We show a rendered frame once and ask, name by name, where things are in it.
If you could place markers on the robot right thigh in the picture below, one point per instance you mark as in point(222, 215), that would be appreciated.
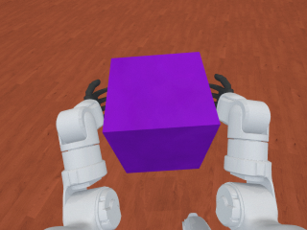
point(195, 223)

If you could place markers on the left robot forearm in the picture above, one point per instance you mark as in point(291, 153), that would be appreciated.
point(78, 133)

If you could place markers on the right robot forearm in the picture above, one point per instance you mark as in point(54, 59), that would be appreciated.
point(248, 129)

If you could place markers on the right robot hand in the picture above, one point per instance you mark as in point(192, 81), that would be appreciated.
point(225, 89)

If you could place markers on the right robot shin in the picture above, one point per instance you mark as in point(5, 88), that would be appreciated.
point(192, 215)

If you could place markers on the right robot upper arm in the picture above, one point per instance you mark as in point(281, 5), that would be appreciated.
point(248, 206)

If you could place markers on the left robot hand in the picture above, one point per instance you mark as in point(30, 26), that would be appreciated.
point(89, 95)

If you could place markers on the carton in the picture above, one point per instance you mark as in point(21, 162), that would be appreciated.
point(160, 114)

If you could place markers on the left robot upper arm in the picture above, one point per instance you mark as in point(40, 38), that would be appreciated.
point(91, 209)

